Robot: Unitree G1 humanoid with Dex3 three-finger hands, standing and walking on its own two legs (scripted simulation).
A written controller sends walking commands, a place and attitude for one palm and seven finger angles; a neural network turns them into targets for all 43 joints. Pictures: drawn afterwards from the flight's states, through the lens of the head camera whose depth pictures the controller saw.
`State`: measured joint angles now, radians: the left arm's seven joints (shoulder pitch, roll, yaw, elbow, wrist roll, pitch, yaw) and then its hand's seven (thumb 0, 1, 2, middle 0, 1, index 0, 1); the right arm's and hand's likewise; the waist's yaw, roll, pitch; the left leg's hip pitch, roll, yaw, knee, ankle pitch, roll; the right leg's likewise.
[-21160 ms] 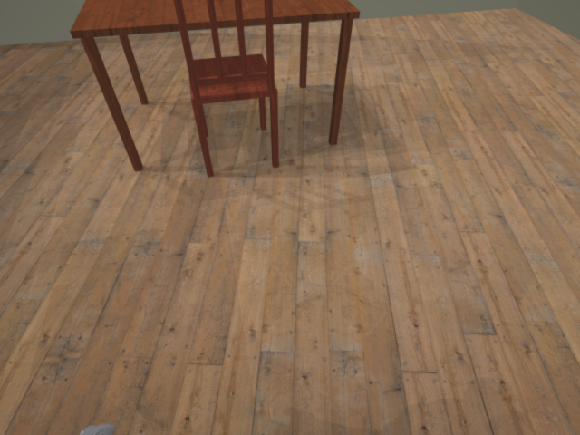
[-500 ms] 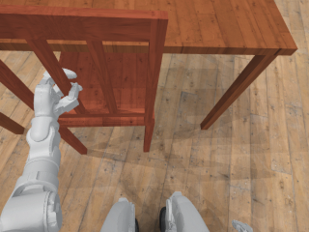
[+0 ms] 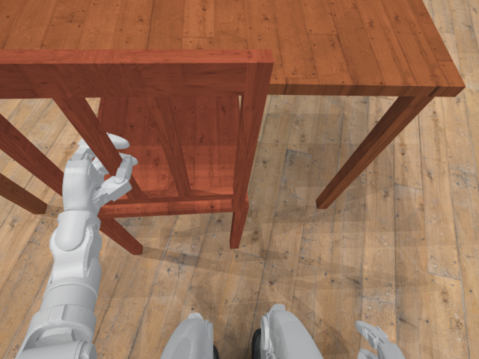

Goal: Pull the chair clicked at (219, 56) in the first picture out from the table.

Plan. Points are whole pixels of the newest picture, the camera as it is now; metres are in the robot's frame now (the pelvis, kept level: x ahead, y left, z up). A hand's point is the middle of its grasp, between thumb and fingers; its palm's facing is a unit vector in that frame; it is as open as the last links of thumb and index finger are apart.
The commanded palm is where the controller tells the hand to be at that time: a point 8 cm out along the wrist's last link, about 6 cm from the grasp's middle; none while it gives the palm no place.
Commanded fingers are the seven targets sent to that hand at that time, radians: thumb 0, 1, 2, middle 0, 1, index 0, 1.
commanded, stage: step backward, pulling the chair out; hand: left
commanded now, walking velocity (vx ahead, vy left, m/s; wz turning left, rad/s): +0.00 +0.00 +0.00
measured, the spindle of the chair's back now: (110, 158) +0.43 +0.21 +0.02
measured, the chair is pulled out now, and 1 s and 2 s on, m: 0.03 0.12 0.21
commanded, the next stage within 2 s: none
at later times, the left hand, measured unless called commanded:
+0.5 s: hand (133, 182) +0.38 +0.17 +0.03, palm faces +0.09 -0.99 -0.12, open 5.4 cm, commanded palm +0.36 +0.22 +0.02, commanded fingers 0.00 0.90 0.90 -0.50 -1.45 -0.50 -1.45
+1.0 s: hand (167, 232) +0.30 +0.11 +0.03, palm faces +0.05 -0.99 -0.14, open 5.3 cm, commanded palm +0.30 +0.16 +0.03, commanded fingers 0.00 0.90 0.90 -0.50 -1.45 -0.50 -1.45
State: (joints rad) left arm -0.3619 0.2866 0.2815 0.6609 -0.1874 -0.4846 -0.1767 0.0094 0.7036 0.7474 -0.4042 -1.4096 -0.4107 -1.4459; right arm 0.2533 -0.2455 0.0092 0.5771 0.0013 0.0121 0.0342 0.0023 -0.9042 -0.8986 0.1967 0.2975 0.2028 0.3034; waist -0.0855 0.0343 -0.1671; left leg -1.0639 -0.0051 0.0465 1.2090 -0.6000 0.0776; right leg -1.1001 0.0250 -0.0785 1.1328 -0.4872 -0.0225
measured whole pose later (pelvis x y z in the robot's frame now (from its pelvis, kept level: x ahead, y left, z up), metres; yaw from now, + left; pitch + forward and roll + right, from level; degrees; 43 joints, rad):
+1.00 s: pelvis -0.05 -0.02 +0.09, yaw +1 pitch +7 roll +0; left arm -0.44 0.16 0.04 1.02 -0.08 -0.23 0.11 0.03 0.69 0.72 -0.26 -1.12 -0.50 -1.44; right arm 0.24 -0.28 0.00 0.69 0.07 0.06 -0.13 0.00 -0.90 -0.90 0.20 0.30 0.20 0.30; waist -0.08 0.01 0.04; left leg -0.47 -0.04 0.06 0.58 -0.24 0.06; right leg -0.52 0.02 -0.03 0.55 -0.17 -0.03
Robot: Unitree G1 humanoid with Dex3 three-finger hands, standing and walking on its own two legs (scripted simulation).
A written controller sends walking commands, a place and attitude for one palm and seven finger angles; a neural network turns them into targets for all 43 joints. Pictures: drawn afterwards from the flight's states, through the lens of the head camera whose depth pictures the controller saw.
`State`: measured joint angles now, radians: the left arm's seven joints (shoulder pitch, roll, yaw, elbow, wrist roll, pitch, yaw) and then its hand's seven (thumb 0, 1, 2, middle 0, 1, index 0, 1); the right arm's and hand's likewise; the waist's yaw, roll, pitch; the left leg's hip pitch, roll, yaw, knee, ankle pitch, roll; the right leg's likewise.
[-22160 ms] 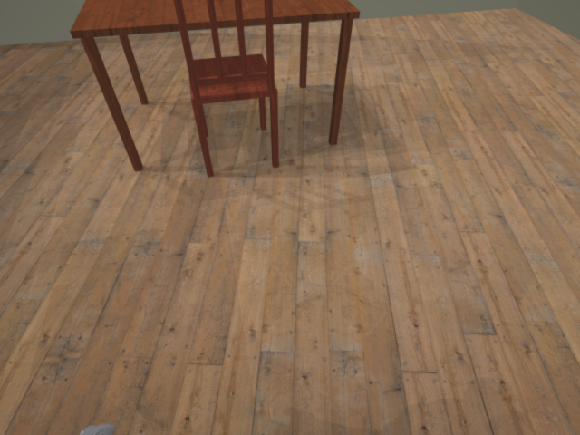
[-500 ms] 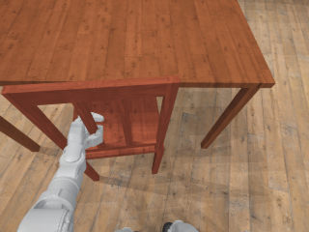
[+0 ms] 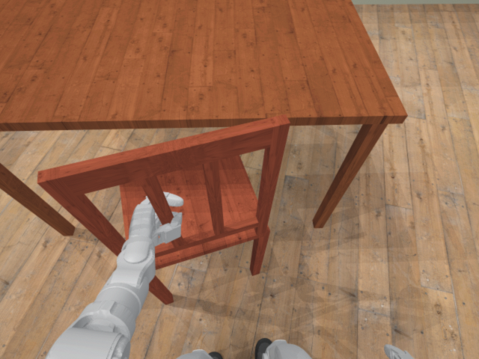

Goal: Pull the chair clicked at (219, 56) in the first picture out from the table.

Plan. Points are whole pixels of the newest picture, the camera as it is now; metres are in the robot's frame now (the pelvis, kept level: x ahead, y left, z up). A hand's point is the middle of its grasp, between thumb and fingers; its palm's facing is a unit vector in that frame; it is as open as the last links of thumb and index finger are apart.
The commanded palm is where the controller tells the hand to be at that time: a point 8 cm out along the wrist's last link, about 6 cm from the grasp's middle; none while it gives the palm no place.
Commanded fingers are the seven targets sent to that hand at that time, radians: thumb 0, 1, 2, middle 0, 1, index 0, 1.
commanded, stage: step backward, pulling the chair out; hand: left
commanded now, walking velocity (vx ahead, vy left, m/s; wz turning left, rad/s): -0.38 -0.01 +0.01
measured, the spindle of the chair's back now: (165, 215) +0.38 +0.14 -0.07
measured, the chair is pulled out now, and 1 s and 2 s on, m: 0.12 0.21 0.25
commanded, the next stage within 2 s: none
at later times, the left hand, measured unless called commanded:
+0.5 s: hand (173, 256) +0.30 +0.12 -0.06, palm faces -0.04 -0.99 -0.16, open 5.4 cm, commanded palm +0.30 +0.17 -0.06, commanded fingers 0.00 0.90 0.90 -0.50 -1.45 -0.50 -1.45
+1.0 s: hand (170, 271) +0.27 +0.12 -0.06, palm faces -0.06 -0.98 -0.19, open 5.4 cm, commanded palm +0.27 +0.17 -0.06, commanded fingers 0.00 0.90 0.90 -0.50 -1.45 -0.50 -1.45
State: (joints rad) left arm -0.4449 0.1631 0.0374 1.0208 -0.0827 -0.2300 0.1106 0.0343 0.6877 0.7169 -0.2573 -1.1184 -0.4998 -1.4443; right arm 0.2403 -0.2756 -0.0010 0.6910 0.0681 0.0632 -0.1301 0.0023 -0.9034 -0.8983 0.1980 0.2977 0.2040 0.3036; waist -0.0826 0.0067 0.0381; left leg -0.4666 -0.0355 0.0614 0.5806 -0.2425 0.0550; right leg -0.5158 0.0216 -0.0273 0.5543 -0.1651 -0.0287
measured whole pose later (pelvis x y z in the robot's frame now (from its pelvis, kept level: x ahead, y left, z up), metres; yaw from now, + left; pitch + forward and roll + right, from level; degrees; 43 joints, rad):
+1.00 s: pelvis -0.08 +0.01 -0.01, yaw +1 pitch +3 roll +2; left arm -0.46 0.15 -0.04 0.98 -0.03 -0.21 0.09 0.01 0.65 0.74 -0.23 -1.19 -0.50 -1.44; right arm 0.27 -0.25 -0.01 0.71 0.03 -0.01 -0.13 0.00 -0.90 -0.90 0.20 0.30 0.20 0.30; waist -0.06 -0.02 0.10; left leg -0.38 0.01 0.05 0.64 -0.32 -0.01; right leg -0.52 -0.04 0.00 0.62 -0.15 0.00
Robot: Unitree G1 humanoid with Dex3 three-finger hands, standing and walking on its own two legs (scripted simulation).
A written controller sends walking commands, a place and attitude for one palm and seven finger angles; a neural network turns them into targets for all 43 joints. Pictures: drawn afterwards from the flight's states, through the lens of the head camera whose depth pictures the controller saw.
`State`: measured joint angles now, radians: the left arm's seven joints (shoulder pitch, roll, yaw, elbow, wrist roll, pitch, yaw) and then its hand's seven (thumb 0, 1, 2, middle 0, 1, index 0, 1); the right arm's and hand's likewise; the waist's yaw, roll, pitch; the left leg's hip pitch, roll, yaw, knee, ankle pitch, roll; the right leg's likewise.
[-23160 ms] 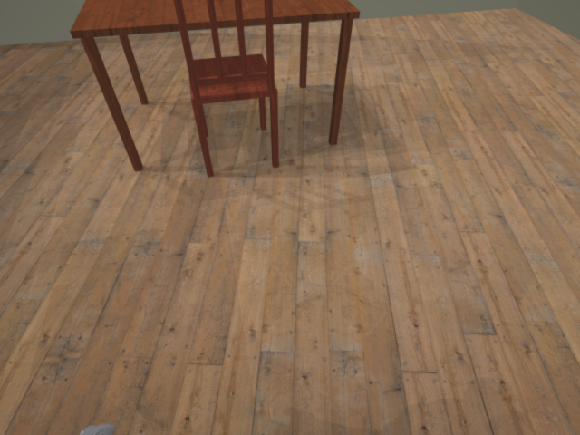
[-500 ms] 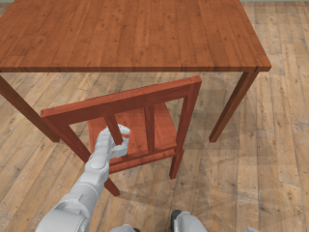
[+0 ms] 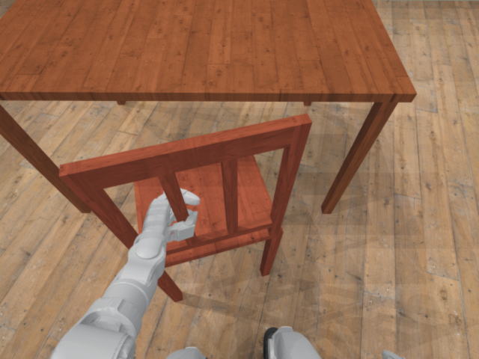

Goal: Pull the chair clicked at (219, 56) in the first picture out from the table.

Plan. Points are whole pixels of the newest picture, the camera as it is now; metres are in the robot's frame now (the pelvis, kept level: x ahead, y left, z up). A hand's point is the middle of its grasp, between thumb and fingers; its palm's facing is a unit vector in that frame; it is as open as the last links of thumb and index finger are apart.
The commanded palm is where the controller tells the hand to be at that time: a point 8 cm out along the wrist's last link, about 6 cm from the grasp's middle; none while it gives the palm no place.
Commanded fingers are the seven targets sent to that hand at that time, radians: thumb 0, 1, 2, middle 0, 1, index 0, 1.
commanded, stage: step backward, pulling the chair out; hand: left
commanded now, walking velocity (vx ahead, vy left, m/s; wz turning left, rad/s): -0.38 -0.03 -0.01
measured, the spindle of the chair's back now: (181, 213) +0.38 +0.12 -0.06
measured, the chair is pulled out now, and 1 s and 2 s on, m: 0.21 0.25 0.42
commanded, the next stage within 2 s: none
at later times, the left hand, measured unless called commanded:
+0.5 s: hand (184, 239) +0.32 +0.11 -0.06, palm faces -0.08 -0.98 -0.20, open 5.5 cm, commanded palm +0.32 +0.16 -0.05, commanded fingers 0.00 0.90 0.90 -0.50 -1.45 -0.50 -1.45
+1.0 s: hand (183, 246) +0.31 +0.11 -0.06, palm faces -0.05 -0.98 -0.20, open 5.5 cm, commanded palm +0.29 +0.16 -0.05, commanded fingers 0.00 0.90 0.90 -0.50 -1.45 -0.50 -1.45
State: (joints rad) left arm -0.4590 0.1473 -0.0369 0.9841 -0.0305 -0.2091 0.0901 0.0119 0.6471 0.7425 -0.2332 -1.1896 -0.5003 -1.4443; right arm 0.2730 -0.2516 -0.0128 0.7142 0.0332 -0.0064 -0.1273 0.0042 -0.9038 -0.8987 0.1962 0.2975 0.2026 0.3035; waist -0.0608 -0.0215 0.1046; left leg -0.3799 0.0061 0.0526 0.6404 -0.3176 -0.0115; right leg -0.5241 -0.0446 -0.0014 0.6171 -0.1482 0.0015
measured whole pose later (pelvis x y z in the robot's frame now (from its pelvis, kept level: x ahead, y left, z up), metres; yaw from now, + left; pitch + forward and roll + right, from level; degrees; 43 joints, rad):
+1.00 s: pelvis -0.06 +0.00 +0.00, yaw -2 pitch +3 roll +0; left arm -0.50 0.17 0.04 1.04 -0.03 -0.22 0.11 0.02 0.62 0.77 -0.25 -1.18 -0.50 -1.44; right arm 0.19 -0.23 0.00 0.75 0.03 -0.01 -0.12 0.00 -0.90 -0.90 0.20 0.30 0.21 0.30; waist -0.09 0.01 0.14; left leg -0.46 0.02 0.00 0.76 -0.45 -0.03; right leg -0.47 -0.03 -0.02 0.58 -0.15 0.00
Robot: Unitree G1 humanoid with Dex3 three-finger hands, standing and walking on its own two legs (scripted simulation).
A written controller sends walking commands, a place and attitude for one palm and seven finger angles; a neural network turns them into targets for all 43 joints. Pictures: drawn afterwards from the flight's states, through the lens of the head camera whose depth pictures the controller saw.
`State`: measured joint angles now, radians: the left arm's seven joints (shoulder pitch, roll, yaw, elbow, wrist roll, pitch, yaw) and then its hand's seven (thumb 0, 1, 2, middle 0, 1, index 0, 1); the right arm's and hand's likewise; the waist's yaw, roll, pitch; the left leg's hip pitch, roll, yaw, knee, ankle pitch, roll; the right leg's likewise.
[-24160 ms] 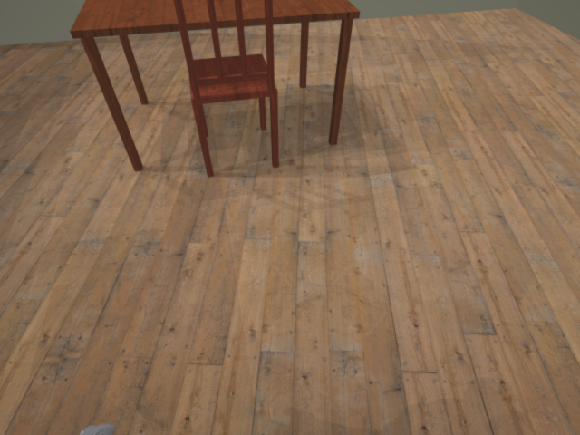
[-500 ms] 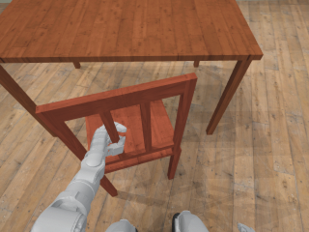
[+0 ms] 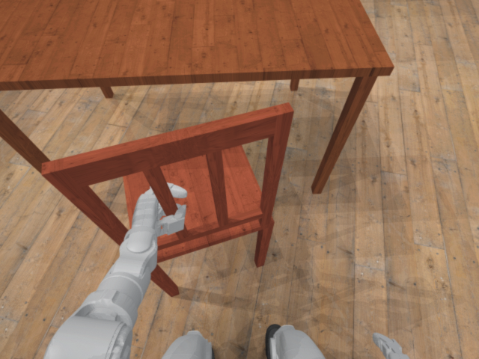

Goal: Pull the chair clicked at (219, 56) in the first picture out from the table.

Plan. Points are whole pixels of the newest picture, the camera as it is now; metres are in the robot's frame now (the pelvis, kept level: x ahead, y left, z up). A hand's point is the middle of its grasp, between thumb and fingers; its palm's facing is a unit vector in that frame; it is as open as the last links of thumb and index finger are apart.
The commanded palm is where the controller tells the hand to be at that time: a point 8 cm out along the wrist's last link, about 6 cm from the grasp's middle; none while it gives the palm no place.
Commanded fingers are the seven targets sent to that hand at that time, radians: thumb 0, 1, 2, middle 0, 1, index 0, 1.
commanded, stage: step backward, pulling the chair out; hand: left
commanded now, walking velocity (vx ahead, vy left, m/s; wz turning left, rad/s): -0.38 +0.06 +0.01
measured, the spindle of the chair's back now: (169, 207) +0.39 +0.14 -0.07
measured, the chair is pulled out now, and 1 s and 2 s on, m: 0.25 0.42 0.67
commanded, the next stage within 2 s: stop walking, hand still on the chair in 1.36 s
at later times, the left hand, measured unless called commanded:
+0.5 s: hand (171, 245) +0.31 +0.12 -0.06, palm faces -0.05 -0.98 -0.19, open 5.5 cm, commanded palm +0.29 +0.17 -0.05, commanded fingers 0.00 0.90 0.90 -0.50 -1.45 -0.50 -1.45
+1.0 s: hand (161, 315) +0.19 +0.13 -0.05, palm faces -0.04 -0.98 -0.19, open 5.5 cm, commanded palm +0.18 +0.18 -0.05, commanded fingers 0.00 0.90 0.90 -0.50 -1.45 -0.50 -1.45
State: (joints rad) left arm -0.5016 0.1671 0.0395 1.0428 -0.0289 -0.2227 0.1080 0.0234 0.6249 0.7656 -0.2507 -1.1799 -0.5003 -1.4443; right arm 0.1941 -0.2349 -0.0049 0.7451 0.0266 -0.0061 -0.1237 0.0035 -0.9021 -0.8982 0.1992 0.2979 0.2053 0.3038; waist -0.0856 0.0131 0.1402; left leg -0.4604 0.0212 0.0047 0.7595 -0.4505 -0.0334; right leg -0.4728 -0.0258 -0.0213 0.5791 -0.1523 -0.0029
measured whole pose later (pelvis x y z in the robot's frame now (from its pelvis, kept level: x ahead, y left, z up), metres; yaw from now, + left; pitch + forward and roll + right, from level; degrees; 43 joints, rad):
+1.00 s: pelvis -0.17 +0.02 +0.01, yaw -3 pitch +2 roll -1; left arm -0.46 0.16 0.07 0.99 -0.03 -0.20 0.10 0.02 0.65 0.75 -0.22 -1.14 -0.50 -1.44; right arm 0.17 -0.25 0.01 0.74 0.02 0.03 -0.11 0.00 -0.90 -0.90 0.20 0.30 0.21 0.30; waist -0.08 0.04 0.15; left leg -0.41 0.02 -0.05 0.76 -0.41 -0.04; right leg -0.36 -0.02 -0.05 0.54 -0.22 0.00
